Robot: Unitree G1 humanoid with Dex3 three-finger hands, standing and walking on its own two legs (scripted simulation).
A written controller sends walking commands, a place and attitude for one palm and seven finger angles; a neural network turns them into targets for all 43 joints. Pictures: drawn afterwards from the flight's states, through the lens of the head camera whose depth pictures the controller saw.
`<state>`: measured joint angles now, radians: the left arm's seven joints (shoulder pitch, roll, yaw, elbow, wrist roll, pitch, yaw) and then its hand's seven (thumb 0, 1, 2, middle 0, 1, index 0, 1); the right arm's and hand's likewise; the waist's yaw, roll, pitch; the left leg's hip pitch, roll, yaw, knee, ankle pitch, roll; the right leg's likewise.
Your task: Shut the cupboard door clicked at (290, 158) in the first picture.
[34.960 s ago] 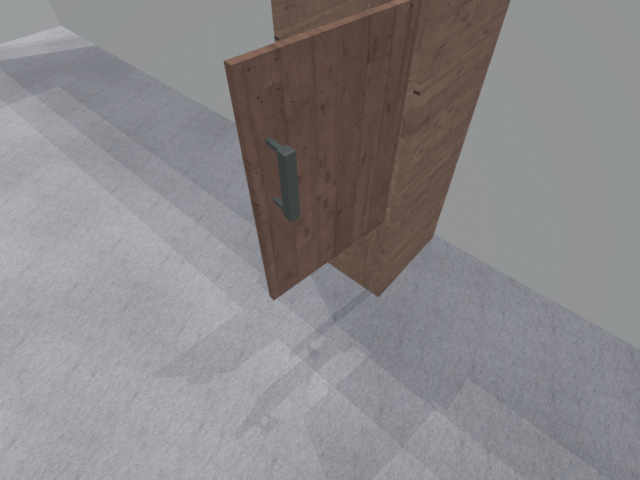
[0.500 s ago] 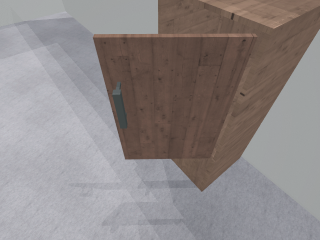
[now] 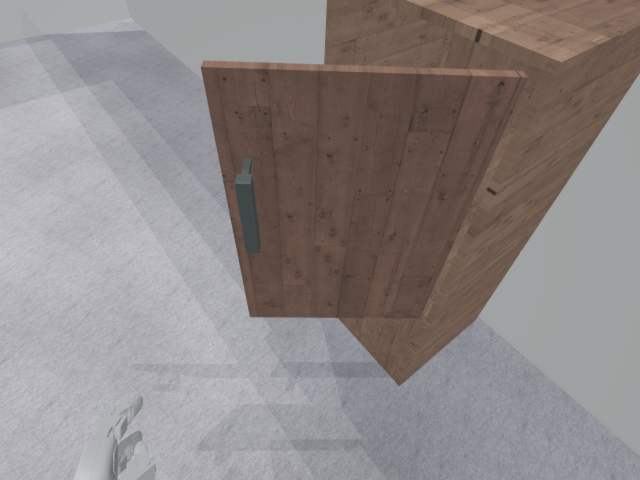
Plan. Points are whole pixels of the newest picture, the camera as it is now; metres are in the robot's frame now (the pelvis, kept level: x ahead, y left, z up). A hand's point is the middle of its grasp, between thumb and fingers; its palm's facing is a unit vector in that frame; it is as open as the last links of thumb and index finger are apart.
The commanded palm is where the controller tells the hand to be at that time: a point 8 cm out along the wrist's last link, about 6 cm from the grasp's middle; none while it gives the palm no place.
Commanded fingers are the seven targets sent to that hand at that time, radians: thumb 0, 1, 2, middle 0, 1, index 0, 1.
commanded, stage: raise the hand and make a fist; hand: left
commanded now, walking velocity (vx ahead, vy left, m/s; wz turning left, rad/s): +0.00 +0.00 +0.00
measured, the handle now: (250, 207) +0.49 +0.15 +0.05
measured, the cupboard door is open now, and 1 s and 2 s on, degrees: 53 53 53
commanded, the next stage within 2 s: bring the fist close to the handle in 1.80 s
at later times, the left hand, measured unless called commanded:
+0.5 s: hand (180, 458) +0.15 +0.17 +0.00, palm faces +0.05 -1.00 -0.08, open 5.2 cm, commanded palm +0.12 +0.23 -0.01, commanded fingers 0.00 0.90 0.90 -0.77 -0.92 -0.77 -0.92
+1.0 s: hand (169, 428) +0.17 +0.19 +0.01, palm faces +0.03 -1.00 -0.03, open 3.3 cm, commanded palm +0.15 +0.24 +0.02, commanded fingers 0.00 0.90 0.90 -1.23 -1.42 -1.23 -1.42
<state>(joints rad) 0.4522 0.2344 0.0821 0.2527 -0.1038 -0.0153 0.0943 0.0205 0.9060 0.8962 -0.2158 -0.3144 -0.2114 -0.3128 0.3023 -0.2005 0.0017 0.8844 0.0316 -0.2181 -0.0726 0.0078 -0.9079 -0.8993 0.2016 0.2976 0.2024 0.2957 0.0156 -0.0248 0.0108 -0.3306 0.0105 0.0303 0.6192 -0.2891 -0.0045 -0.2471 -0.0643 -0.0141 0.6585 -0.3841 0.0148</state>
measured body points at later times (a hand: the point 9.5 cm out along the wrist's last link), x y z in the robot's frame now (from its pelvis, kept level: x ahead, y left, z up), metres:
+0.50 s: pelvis -0.05 -0.03 -0.10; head +0.00 -0.04 +0.35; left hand +0.14 +0.22 +0.01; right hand +0.18 -0.24 -0.16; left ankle +0.02 +0.12 -0.73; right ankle -0.04 -0.14 -0.73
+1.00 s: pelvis -0.04 +0.00 -0.06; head +0.00 +0.01 +0.39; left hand +0.17 +0.24 +0.01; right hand +0.15 -0.24 -0.13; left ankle +0.02 +0.12 -0.73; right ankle -0.04 -0.14 -0.73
